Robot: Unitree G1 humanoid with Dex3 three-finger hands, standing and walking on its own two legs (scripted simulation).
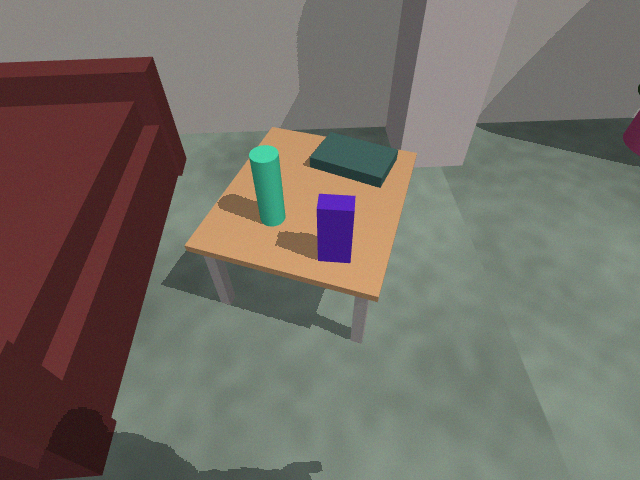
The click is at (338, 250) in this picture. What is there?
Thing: carton on end
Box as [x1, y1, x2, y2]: [317, 194, 354, 262]
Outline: 319,194 317,203 318,260 350,262 354,196
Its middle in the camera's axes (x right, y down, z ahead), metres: +0.04 -0.02 +1.07
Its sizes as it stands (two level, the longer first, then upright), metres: 0.097 0.058 0.216
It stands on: a support 0.36 m high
